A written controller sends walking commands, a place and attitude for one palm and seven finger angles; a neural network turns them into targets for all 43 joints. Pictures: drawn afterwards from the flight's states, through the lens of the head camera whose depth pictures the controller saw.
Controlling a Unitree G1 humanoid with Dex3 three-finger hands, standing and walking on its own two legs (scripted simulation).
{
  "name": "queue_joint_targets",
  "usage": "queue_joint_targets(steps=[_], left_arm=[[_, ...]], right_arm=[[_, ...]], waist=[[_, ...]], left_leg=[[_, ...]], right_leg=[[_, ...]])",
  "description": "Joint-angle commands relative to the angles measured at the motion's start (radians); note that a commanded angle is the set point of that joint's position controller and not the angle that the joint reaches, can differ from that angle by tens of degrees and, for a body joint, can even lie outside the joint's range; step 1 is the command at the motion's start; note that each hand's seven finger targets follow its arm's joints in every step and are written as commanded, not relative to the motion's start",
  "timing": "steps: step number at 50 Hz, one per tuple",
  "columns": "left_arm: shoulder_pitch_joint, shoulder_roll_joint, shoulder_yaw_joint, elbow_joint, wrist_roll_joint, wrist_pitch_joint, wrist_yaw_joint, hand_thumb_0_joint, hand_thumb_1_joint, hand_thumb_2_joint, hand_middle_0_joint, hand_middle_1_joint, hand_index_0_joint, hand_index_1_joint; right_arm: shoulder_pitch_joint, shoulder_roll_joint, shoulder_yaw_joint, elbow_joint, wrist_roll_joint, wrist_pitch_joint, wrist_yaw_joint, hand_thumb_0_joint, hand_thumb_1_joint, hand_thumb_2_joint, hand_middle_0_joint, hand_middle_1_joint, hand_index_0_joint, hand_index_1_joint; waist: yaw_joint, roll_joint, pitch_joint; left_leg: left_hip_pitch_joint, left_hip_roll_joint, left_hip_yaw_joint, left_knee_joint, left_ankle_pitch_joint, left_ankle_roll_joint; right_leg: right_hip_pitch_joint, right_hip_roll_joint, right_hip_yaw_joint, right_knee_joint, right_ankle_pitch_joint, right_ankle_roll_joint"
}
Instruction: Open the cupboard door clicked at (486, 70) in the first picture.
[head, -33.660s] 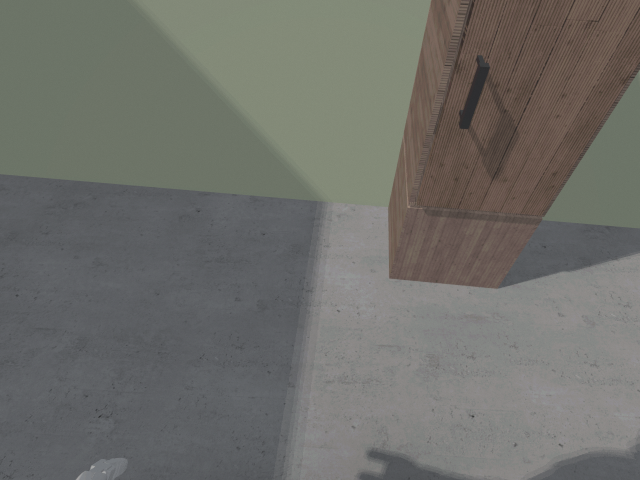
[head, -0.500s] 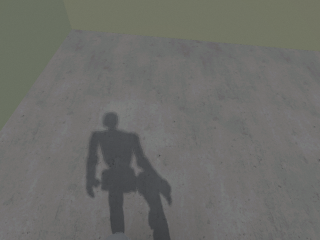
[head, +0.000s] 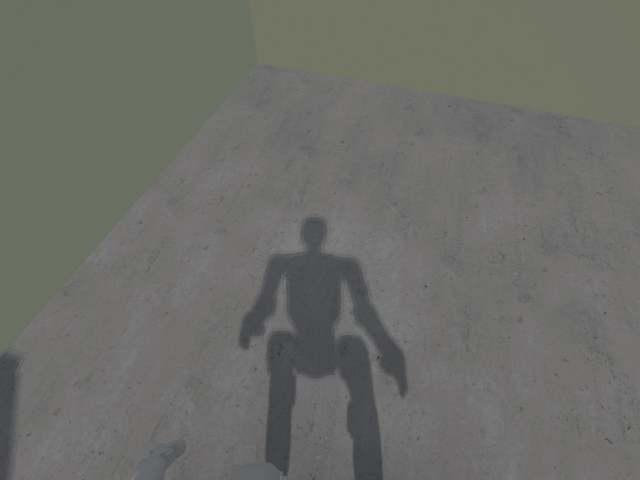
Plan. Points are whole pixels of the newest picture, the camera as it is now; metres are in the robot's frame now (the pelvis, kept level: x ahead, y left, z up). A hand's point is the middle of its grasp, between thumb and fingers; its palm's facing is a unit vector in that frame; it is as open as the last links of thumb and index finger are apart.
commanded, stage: turn to face it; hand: left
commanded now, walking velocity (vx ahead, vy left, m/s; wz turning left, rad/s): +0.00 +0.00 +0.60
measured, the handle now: out of the picture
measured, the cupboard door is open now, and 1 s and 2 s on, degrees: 41 41 41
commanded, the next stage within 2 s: none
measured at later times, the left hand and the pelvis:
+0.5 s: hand out of the picture +0.08 +0.22 -0.16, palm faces +0.32 -0.90 -0.30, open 7.4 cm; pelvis +0.05 -0.02 +0.00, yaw +18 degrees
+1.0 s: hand out of the picture +0.00 +0.18 -0.17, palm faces +0.61 -0.75 -0.25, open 7.4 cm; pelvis +0.06 -0.04 +0.00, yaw +37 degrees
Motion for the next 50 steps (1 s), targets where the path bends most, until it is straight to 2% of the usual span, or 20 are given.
queue_joint_targets(steps=[1,5,8,9,10,11,16,24,25,26,27,29,31,36,40,41,42,43,47,50], left_arm=[[0.108,0.174,0.038,-0.033,0.006,-0.016,0.013,0.000,0.900,0.900,-0.200,-0.300,-0.200,-0.300],[0.140,0.224,0.051,-0.029,0.009,-0.015,0.010,0.000,0.900,0.900,-0.200,-0.300,-0.200,-0.300],[0.120,0.244,0.057,-0.042,-0.003,-0.014,0.001,0.000,0.900,0.900,-0.200,-0.300,-0.200,-0.300],[0.108,0.224,0.053,-0.062,-0.009,-0.009,-0.004,0.000,0.900,0.900,-0.200,-0.300,-0.200,-0.300],[0.098,0.149,0.034,-0.107,-0.017,-0.004,-0.010,0.000,0.900,0.900,-0.200,-0.300,-0.200,-0.300],[0.046,0.169,0.027,-0.144,-0.004,0.011,0.001,0.000,0.900,0.900,-0.200,-0.300,-0.200,-0.300],[0.048,0.149,0.034,-0.090,-0.005,0.032,-0.009,0.000,0.900,0.900,-0.200,-0.300,-0.200,-0.300],[0.174,0.163,0.040,-0.077,-0.006,0.019,-0.006,0.000,0.900,0.900,-0.200,-0.300,-0.200,-0.300],[0.202,0.229,0.054,-0.081,0.006,0.008,0.002,0.000,0.900,0.900,-0.200,-0.300,-0.200,-0.300],[0.192,0.311,0.067,-0.095,0.016,0.006,0.008,0.000,0.900,0.900,-0.200,-0.300,-0.200,-0.300],[0.165,0.310,0.061,-0.113,0.009,0.007,0.011,0.000,0.900,0.900,-0.200,-0.300,-0.200,-0.300],[0.063,0.224,0.043,-0.128,0.006,0.005,0.015,0.000,0.900,0.900,-0.200,-0.300,-0.200,-0.300],[0.052,0.194,0.033,-0.128,0.007,0.000,0.014,0.000,0.900,0.900,-0.200,-0.300,-0.200,-0.300],[0.156,0.243,0.052,-0.080,0.010,-0.006,0.012,0.000,0.900,0.900,-0.200,-0.300,-0.200,-0.300],[0.120,0.249,0.062,-0.073,-0.006,0.002,0.002,0.000,0.900,0.900,-0.200,-0.300,-0.200,-0.300],[0.119,0.208,0.058,-0.097,-0.012,0.009,-0.004,0.000,0.900,0.900,-0.200,-0.300,-0.200,-0.300],[0.074,0.143,0.032,-0.139,-0.012,0.014,-0.008,0.000,0.900,0.900,-0.200,-0.300,-0.200,-0.300],[0.003,0.168,0.030,-0.160,0.001,0.026,-0.002,0.000,0.900,0.900,-0.200,-0.300,-0.200,-0.300],[0.028,0.147,0.037,-0.101,-0.004,0.035,-0.010,0.000,0.900,0.900,-0.200,-0.300,-0.200,-0.300],[0.027,0.134,0.033,-0.099,-0.009,0.035,-0.011,0.000,0.900,0.900,-0.200,-0.300,-0.200,-0.300]], right_arm=[[-0.076,-0.033,0.002,-0.114,0.008,-0.027,0.015,0.000,-0.900,-0.900,0.200,0.300,0.200,0.300],[-0.112,-0.026,0.014,-0.145,0.011,-0.036,0.026,0.000,-0.900,-0.900,0.200,0.300,0.200,0.300],[-0.025,-0.080,0.002,-0.143,0.003,-0.043,0.024,0.000,-0.900,-0.900,0.200,0.300,0.200,0.300],[0.050,-0.154,-0.018,-0.131,-0.004,-0.049,0.021,0.000,-0.900,-0.900,0.200,0.300,0.200,0.300],[0.127,-0.278,-0.048,-0.132,-0.011,-0.054,0.015,0.000,-0.900,-0.900,0.200,0.300,0.200,0.300],[0.177,-0.317,-0.048,-0.115,-0.003,-0.043,0.009,0.000,-0.900,-0.900,0.200,0.300,0.200,0.300],[-0.026,-0.216,-0.024,-0.163,-0.006,-0.058,-0.019,0.000,-0.900,-0.900,0.200,0.300,0.200,0.300],[-0.126,-0.210,-0.041,-0.192,0.001,-0.032,-0.005,0.000,-0.900,-0.900,0.200,0.300,0.200,0.300],[-0.129,-0.156,-0.036,-0.210,0.010,-0.029,0.001,0.000,-0.900,-0.900,0.200,0.300,0.200,0.300],[-0.129,-0.094,-0.024,-0.233,0.012,-0.030,0.008,0.000,-0.900,-0.900,0.200,0.300,0.200,0.300],[-0.130,-0.134,-0.033,-0.237,0.005,-0.025,0.013,0.000,-0.900,-0.900,0.200,0.300,0.200,0.300],[-0.113,-0.113,-0.031,-0.192,0.002,-0.014,0.018,0.000,-0.900,-0.900,0.200,0.300,0.200,0.300],[-0.098,-0.078,-0.017,-0.177,0.006,-0.012,0.025,0.000,-0.900,-0.900,0.200,0.300,0.200,0.300],[-0.150,-0.039,0.003,-0.183,0.014,-0.026,0.029,0.000,-0.900,-0.900,0.200,0.300,0.200,0.300],[-0.040,-0.089,-0.007,-0.158,0.011,-0.037,0.024,0.000,-0.900,-0.900,0.200,0.300,0.200,0.300],[0.014,-0.173,-0.028,-0.152,0.002,-0.046,0.020,0.000,-0.900,-0.900,0.200,0.300,0.200,0.300],[0.071,-0.266,-0.052,-0.149,-0.003,-0.043,0.014,0.000,-0.900,-0.900,0.200,0.300,0.200,0.300],[0.125,-0.277,-0.052,-0.129,-0.006,-0.040,0.003,0.000,-0.900,-0.900,0.200,0.300,0.200,0.300],[-0.032,-0.198,-0.030,-0.158,-0.005,-0.053,-0.020,0.000,-0.900,-0.900,0.200,0.300,0.200,0.300],[-0.035,-0.208,-0.034,-0.155,-0.009,-0.051,-0.017,0.000,-0.900,-0.900,0.200,0.300,0.200,0.300]], waist=[[0.046,-0.218,-0.068],[0.063,-0.217,-0.087],[0.002,-0.161,-0.144],[-0.043,-0.005,-0.202],[-0.081,0.320,-0.241],[-0.093,0.208,-0.256],[0.004,0.165,-0.122],[0.072,0.115,-0.115],[0.091,-0.079,-0.103],[0.101,-0.352,-0.082],[0.094,-0.273,-0.086],[0.034,-0.273,-0.047],[0.022,-0.255,-0.073],[0.079,-0.208,-0.115],[0.012,-0.141,-0.143],[-0.017,0.063,-0.182],[-0.054,0.310,-0.172],[-0.081,0.183,-0.171],[0.008,0.182,-0.120],[0.007,0.144,-0.121]], left_leg=[[-0.099,0.044,0.051,-0.029,0.015,-0.026],[-0.006,0.014,0.125,-0.298,0.075,-0.012],[0.226,-0.014,0.153,-0.531,0.295,0.014],[0.421,0.091,0.037,-0.580,0.532,0.060],[0.556,0.408,-0.385,-0.622,0.955,0.240],[0.512,0.476,-0.415,-0.632,0.896,0.314],[0.314,0.256,-0.235,-0.651,0.709,0.204],[0.048,0.144,-0.244,-0.578,0.356,0.129],[-0.088,0.043,-0.162,-0.425,0.177,0.067],[-0.177,-0.088,-0.005,-0.141,-0.088,-0.001],[-0.120,-0.030,-0.051,0.063,-0.113,0.012],[-0.128,0.016,-0.046,0.211,0.001,0.002],[-0.087,0.024,0.005,0.104,0.027,-0.018],[0.010,-0.004,0.097,-0.262,0.019,-0.018],[0.267,0.001,0.098,-0.586,0.288,0.012],[0.424,0.165,-0.115,-0.643,0.492,0.084],[0.505,0.403,-0.406,-0.672,0.848,0.226],[0.457,0.424,-0.425,-0.677,0.748,0.285],[0.316,0.243,-0.245,-0.674,0.633,0.199],[0.277,0.218,-0.240,-0.669,0.595,0.194]], right_leg=[[0.193,-0.257,0.080,-0.180,0.665,-0.111],[0.239,-0.262,0.023,-0.103,0.754,-0.092],[0.152,-0.242,-0.049,0.066,0.701,-0.028],[-0.006,-0.203,-0.079,0.232,0.485,0.023],[-0.290,-0.047,-0.075,0.499,-0.280,0.097],[-0.313,-0.026,0.066,0.619,-0.395,0.079],[-0.290,-0.011,0.116,0.536,-0.161,0.084],[0.121,0.064,0.060,-0.052,0.040,0.056],[0.206,-0.090,0.226,-0.232,-0.034,0.011],[0.179,-0.363,0.510,-0.357,-0.020,-0.109],[0.052,-0.426,0.494,-0.357,-0.035,-0.176],[0.025,-0.290,0.316,-0.278,0.151,-0.145],[0.076,-0.238,0.150,-0.219,0.382,-0.116],[0.226,-0.271,0.096,-0.127,0.628,-0.118],[0.103,-0.252,0.002,0.033,0.500,-0.025],[-0.085,-0.175,-0.053,0.202,0.242,0.039],[-0.320,-0.052,-0.039,0.417,-0.331,0.096],[-0.346,-0.039,0.068,0.537,-0.337,0.079],[-0.298,-0.021,0.127,0.534,-0.133,0.079],[-0.191,0.018,0.101,0.349,-0.144,0.072]])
